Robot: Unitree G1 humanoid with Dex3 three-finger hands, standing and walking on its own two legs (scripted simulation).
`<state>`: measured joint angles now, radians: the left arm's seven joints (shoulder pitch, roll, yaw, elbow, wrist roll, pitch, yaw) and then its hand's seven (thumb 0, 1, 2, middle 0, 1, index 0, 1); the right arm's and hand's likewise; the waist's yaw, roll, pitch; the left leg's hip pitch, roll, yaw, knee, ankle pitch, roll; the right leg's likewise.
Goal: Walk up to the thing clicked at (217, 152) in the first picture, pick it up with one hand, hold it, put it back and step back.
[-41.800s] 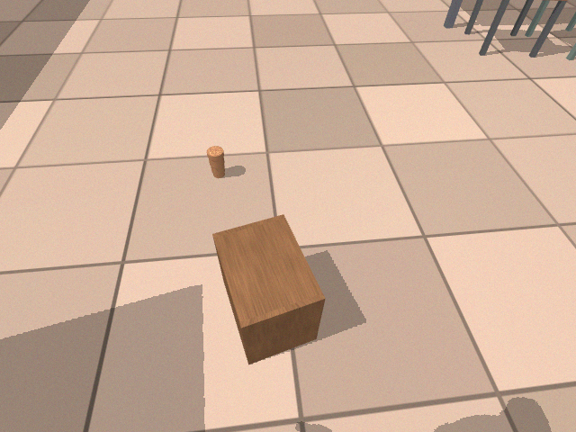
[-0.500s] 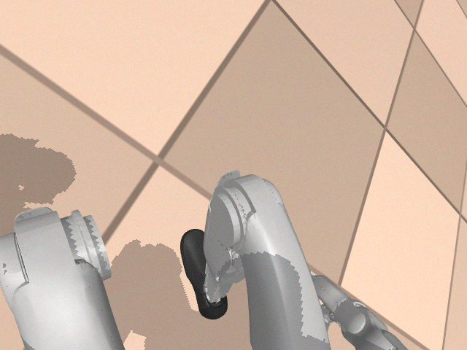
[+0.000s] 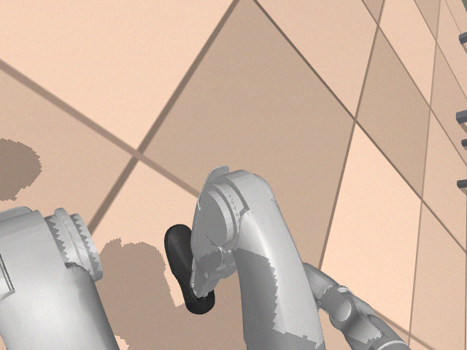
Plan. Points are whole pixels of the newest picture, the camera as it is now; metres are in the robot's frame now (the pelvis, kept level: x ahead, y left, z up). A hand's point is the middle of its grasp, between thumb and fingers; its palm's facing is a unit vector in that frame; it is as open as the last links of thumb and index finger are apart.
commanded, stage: lower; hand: left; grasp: from the side
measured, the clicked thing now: out of the picture +0.45 +0.29 -0.21
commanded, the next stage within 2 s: loosen in 0.10 s
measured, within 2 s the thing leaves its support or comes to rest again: rests again in 0.86 s
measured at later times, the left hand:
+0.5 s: hand out of the picture +0.45 +0.30 -0.19, palm faces +0.39 -0.92 -0.01, open 10.7 cm
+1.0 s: hand out of the picture +0.45 +0.31 -0.17, palm faces +0.40 -0.92 +0.02, open 16.9 cm
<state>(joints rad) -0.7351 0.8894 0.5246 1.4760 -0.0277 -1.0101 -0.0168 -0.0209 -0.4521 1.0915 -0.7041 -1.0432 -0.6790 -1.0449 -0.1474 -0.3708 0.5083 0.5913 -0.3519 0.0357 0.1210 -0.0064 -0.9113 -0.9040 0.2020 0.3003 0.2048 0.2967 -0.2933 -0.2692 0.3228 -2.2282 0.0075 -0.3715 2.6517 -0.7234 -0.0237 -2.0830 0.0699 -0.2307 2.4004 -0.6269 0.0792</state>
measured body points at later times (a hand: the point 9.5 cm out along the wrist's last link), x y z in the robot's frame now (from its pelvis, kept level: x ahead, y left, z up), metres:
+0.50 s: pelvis +0.00 +0.00 +0.00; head +0.24 +0.19 +0.32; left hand +0.42 +0.34 -0.18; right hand +0.15 -0.25 -0.04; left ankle +0.08 +0.12 -0.25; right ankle +0.14 -0.12 -0.25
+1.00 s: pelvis +0.00 +0.01 +0.01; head +0.24 +0.20 +0.33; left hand +0.43 +0.35 -0.17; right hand +0.15 -0.24 -0.03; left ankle +0.08 +0.12 -0.25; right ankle +0.14 -0.12 -0.25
